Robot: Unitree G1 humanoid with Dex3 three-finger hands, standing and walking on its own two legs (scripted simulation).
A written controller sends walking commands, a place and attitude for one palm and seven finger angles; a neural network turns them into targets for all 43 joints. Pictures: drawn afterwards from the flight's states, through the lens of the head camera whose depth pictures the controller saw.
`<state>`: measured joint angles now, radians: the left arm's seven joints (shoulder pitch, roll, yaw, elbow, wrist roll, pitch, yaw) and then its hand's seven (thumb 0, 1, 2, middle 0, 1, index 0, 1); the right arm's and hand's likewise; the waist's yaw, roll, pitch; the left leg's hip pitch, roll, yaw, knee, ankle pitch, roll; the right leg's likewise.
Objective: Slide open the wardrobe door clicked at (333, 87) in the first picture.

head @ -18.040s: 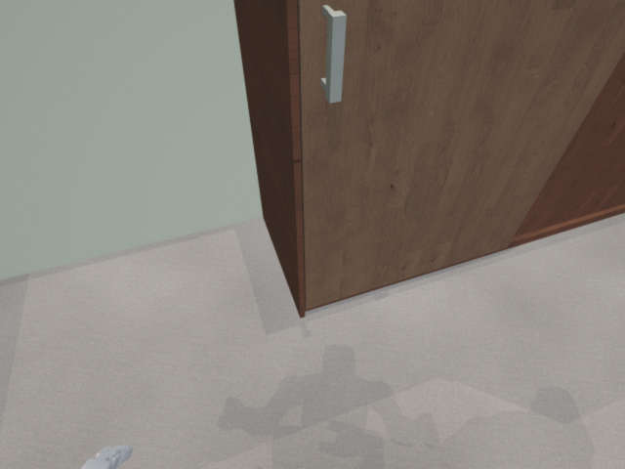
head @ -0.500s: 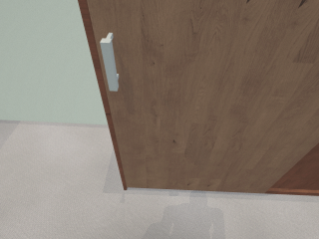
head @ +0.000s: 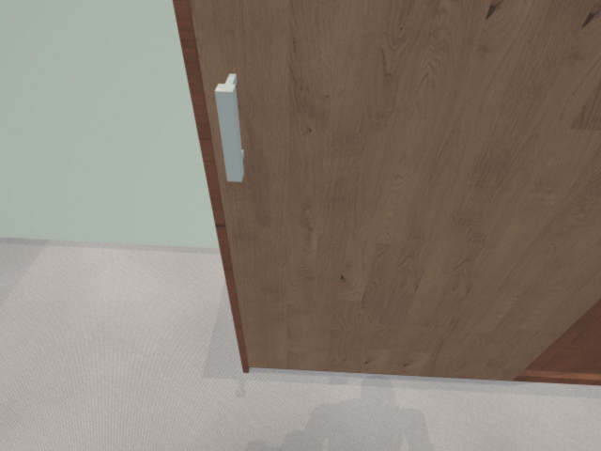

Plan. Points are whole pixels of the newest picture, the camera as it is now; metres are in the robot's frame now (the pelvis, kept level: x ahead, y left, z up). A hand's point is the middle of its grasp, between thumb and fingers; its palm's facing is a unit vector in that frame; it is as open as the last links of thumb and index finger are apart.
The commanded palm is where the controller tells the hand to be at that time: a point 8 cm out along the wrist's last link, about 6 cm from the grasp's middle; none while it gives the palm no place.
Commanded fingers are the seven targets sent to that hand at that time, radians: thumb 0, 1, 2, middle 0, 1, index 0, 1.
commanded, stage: come to a stop and stand still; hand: left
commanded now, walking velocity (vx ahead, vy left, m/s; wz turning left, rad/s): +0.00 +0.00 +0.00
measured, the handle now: (233, 128) +0.51 +0.14 +0.19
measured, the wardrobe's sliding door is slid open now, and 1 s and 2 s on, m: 0.00 0.00 0.00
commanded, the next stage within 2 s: none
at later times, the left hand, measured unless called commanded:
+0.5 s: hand out of the picture -0.02 +0.27 -0.16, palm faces -0.02 -0.95 -0.32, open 7.4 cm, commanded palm none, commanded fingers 0.00 0.90 0.90 -0.20 -0.30 -0.20 -0.30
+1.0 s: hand out of the picture -0.08 +0.25 -0.17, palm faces -0.01 -0.97 -0.26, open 7.4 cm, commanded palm none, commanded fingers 0.00 0.90 0.90 -0.20 -0.30 -0.20 -0.30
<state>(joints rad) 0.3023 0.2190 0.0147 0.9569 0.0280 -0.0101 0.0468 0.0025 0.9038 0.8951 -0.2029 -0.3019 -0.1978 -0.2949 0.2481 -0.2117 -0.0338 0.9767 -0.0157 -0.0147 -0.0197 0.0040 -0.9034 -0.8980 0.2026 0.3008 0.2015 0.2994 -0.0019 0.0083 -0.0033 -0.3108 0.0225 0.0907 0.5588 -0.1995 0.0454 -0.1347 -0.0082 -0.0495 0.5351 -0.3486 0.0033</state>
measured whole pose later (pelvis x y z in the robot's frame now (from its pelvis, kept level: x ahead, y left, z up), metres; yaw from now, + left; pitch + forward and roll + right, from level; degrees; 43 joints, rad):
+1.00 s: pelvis -0.06 +0.03 +0.01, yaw +0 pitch -4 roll -2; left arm 0.35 0.26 -0.01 1.07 0.03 0.01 0.02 0.00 0.90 0.89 -0.20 -0.30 -0.20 -0.30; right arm 0.20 -0.27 -0.04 1.08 0.00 0.02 0.00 0.00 -0.90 -0.90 0.20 0.30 0.20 0.30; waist 0.00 0.01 0.03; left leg -0.31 -0.02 0.10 0.41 -0.13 0.05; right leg -0.17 -0.03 -0.02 0.44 -0.23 0.03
